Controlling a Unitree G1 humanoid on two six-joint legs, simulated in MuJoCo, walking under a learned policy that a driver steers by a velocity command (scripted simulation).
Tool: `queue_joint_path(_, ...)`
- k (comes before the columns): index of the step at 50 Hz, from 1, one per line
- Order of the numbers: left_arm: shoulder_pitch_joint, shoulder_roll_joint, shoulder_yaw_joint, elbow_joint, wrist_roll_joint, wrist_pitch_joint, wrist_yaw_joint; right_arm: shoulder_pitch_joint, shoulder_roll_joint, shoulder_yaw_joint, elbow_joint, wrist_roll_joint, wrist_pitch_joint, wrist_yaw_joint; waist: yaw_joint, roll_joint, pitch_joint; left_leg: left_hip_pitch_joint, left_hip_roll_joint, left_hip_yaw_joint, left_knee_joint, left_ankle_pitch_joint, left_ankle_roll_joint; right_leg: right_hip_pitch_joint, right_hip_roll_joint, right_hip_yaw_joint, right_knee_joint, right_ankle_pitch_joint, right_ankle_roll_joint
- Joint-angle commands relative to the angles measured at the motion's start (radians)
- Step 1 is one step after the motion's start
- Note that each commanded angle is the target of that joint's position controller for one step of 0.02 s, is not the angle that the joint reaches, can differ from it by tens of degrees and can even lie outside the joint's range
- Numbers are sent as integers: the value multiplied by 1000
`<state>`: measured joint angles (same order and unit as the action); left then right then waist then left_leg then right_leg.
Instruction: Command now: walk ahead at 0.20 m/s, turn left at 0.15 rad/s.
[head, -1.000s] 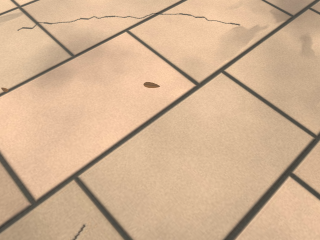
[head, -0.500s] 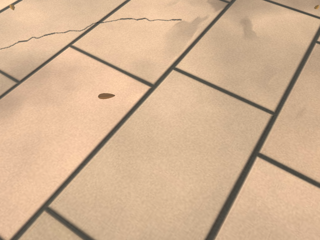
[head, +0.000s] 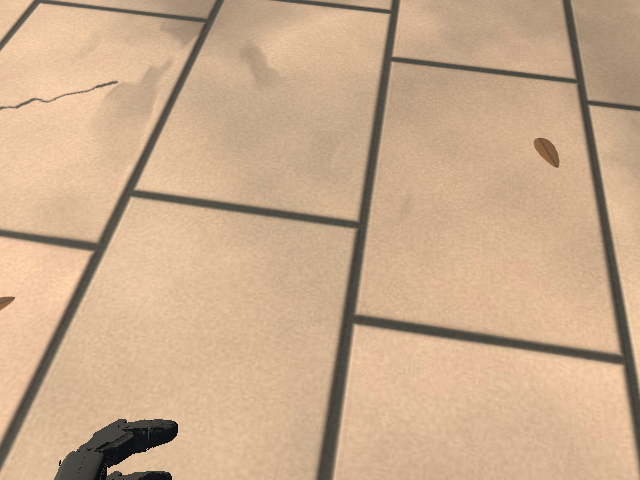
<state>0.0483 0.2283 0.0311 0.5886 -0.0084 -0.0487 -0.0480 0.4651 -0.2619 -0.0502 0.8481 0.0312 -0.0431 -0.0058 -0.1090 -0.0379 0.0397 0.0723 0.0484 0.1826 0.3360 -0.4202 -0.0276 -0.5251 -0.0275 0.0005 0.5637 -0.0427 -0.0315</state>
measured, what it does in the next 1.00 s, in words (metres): walks ahead, turning left: right foot, then left foot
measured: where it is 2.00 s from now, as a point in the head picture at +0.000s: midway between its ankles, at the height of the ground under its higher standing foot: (214, 268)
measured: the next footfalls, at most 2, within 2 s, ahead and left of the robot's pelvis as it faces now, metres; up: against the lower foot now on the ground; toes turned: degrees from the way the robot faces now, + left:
right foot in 0.02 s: +0.17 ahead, -0.13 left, +0.00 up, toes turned -1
left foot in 0.50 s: +0.10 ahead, +0.13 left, +0.00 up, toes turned +29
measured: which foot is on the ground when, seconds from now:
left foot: down 0.00-0.02, up 0.04-0.48, down 0.50-1.00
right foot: up 0.00-0.00, down 0.02-0.50, up 0.52-1.00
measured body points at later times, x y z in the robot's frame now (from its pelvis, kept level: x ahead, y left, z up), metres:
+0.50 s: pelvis +0.08 +0.01 +0.00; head +0.10 +0.05 +0.44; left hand +0.15 +0.33 -0.11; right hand +0.34 -0.21 -0.07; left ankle +0.07 +0.11 -0.73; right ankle +0.13 -0.13 -0.73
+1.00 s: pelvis +0.21 +0.05 +0.01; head +0.21 +0.03 +0.46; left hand +0.18 +0.36 -0.08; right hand +0.45 -0.13 -0.09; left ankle +0.07 +0.11 -0.73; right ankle +0.30 -0.02 -0.71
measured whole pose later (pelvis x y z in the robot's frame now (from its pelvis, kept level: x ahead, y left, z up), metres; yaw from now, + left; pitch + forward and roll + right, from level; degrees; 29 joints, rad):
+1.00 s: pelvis +0.21 +0.05 +0.01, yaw +31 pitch +2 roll +1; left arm 0.21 0.31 0.06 0.76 0.02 0.00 -0.09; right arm 0.32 -0.31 -0.05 0.65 -0.04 -0.04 0.02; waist -0.01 0.03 -0.07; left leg -0.05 0.00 0.02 0.33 -0.32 0.01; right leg -0.41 -0.03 -0.07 0.63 -0.25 -0.04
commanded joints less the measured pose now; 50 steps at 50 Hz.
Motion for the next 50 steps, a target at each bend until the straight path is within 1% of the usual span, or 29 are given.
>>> queue_joint_path(1, 342, 266, 94, 11, 41, -15, 35, -87, -156, -21, -90, -16, -28, -2, 250, 68, -281, -341, 87, -122, 452, 619, 58, 717, -129, 117, -37, 591, -114)
queue_joint_path(2, 317, 304, 84, -13, 68, 1, 57, 60, -44, 17, -90, -46, -31, 14, 155, -171, -478, -611, -44, -203, 803, -306, -8, 1005, -446, 410, 71, 1020, -276)
queue_joint_path(3, 318, 272, 85, -38, 60, 18, 60, 61, -164, -17, -59, -8, -22, 9, 217, -117, -589, -602, -50, -343, 953, -320, -30, 907, -472, 433, -14, 854, -331)
queue_joint_path(4, 248, 229, 72, -32, 40, 27, 58, -45, -199, -36, -97, 20, -5, 2, 197, -101, -436, -681, -5, -287, 983, -250, -37, 776, -402, 297, -81, 653, -291)
queue_joint_path(5, 179, 179, 59, -19, 16, 28, 59, -87, -161, -32, -109, 16, 16, -13, 156, -80, -290, -727, 27, -248, 940, -173, -48, 638, -340, 216, -138, 460, -243)
queue_joint_path(6, 123, 134, 47, -13, 4, 26, 58, -80, -148, -37, -97, 2, 44, -27, 120, -86, -198, -692, 49, -235, 925, -112, -67, 490, -299, 145, -194, 319, -209)
queue_joint_path(8, 22, 116, 46, -11, 30, 14, 53, -24, -108, -41, -97, -2, 92, -42, 59, -114, -122, -562, 47, -199, 945, -26, -92, 256, -274, 32, -296, 161, -190)
queue_joint_path(11, -16, 128, 54, 10, 44, -3, 68, -83, -105, -51, -161, -9, 112, -49, 54, -111, -79, -591, 72, -197, 852, 52, -93, 223, -294, -41, -351, 52, -199)
queue_joint_path(15, -25, 172, 71, 34, 32, 10, 88, -177, -96, -47, -230, -17, 118, -17, 72, -77, -89, -587, 102, -187, 674, 150, -61, 300, -323, -105, -343, 9, -199)
queue_joint_path(20, -31, 227, 97, 47, 7, 31, 61, -257, -125, -58, -295, -9, 140, 22, 90, -57, -80, -514, 89, -114, 498, 102, -5, 370, -364, -162, -280, 13, -164)
queue_joint_path(23, -23, 235, 106, 64, -19, 50, 46, -248, -136, -74, -318, -7, 144, 27, 66, -45, -93, -430, 45, -60, 323, 115, 46, 411, -363, -207, -145, 36, -92)
queue_joint_path(24, 20, 210, 104, 88, -28, 56, 40, -210, -161, -88, -309, -14, 140, 18, 54, 7, -98, -346, 14, -70, 222, 216, 80, 379, -315, -247, -32, -13, -39)
queue_joint_path(25, 65, 180, 100, 98, -13, 61, 35, -134, -269, -126, -299, -15, 129, -3, 40, 217, -89, -199, 81, -256, 97, 632, 150, 225, -204, -311, 236, -173, 41)
queue_joint_path(26, -11, 137, 82, 15, 29, 54, 44, -143, -398, -146, -324, -30, 113, -11, 72, 472, -70, -58, 282, -684, 60, 882, 351, -165, -17, -250, 547, -653, 141)
queue_joint_path(27, -82, 176, 88, -4, 32, 50, 55, -127, -355, -132, -340, -57, 72, 8, 18, 308, -204, -59, 333, -761, 19, 777, 436, -211, 10, -15, 712, -688, 137)
queue_joint_path(28, -107, 183, 91, -9, 10, 48, 60, -148, -325, -119, -329, -53, 46, 14, 34, 228, -188, -62, 300, -677, 8, 681, 395, -243, 3, 39, 731, -601, 110)
queue_joint_path(29, -99, 168, 89, 0, 6, 41, 69, -186, -305, -115, -323, -29, 38, 5, 67, 159, -151, -78, 244, -614, 14, 594, 333, -256, -10, 66, 687, -496, 87)
queue_joint_path(30, -71, 190, 95, 18, 15, 39, 77, -257, -257, -98, -335, -9, 45, -9, 99, 126, -138, -98, 226, -558, 32, 589, 288, -255, -27, 75, 644, -412, 81)
queue_joint_path(31, -43, 199, 99, 37, 20, 40, 77, -311, -221, -81, -355, -10, 55, -24, 122, 131, -155, -148, 204, -506, 43, 648, 267, -187, -23, 68, 631, -359, 84)
queue_joint_path(32, 4, 195, 97, 58, 18, 35, 64, -288, -199, -72, -352, -12, 55, -31, 125, 129, -213, -149, 180, -487, 20, 476, 261, -136, -16, 53, 606, -299, 81)
queue_joint_path(33, 16, 180, 91, 70, 9, 30, 49, -257, -188, -66, -346, -10, 49, -32, 110, 122, -227, -140, 161, -493, -20, 184, 256, -124, -16, 42, 543, -247, 78)
queue_joint_path(34, -1, 167, 85, 69, 0, 25, 38, -231, -193, -64, -340, -9, 41, -28, 91, 138, -206, -146, 157, -522, -66, -43, 256, -128, -8, 30, 466, -217, 77)
queue_joint_path(35, -27, 160, 80, 62, -5, 19, 32, -214, -205, -63, -333, -14, 32, -26, 78, 165, -169, -161, 167, -555, -103, -137, 259, -129, -3, 28, 396, -203, 78)
queue_joint_path(38, -57, 154, 70, 62, -4, -12, 15, -183, -215, -59, -305, -25, 11, -25, 60, 200, -92, -185, 173, -547, -132, -120, 252, -91, -4, 29, 214, -164, 74)
queue_joint_path(42, -45, 159, 58, 73, -19, -31, 5, -165, -221, -53, -289, -19, -11, -8, 36, 210, -31, -191, 203, -521, -151, -147, 249, -97, -29, 3, 132, -142, 54)
queue_joint_path(43, -23, 148, 48, 92, 80, 20, -13, -111, -225, -50, -265, -75, -2, 22, 24, 227, -42, -195, 158, -483, -198, -224, 221, -68, -9, -60, 130, -165, 63)
queue_joint_path(45, -26, 161, 49, 78, 50, 44, -33, -135, -207, -46, -261, -79, -1, 37, 35, 231, 15, -235, 170, -436, -213, -215, 198, -39, -9, -63, 107, -178, 49)
queue_joint_path(47, -10, 168, 46, 71, 29, 42, -44, -164, -218, -48, -257, -75, -8, 29, 57, 206, 32, -251, 202, -388, -226, -209, 184, 10, -11, -57, 90, -201, 15)
queue_joint_path(50, 107, 170, 43, 96, 23, 33, -36, -231, -218, -49, -251, -76, -14, 14, 133, 144, 31, -268, 222, -298, -183, -169, 161, 155, -18, -88, 34, -218, -63)
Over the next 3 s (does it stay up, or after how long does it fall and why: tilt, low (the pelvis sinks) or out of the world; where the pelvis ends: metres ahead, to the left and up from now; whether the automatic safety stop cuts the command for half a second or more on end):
stays up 1.92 0.55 0.01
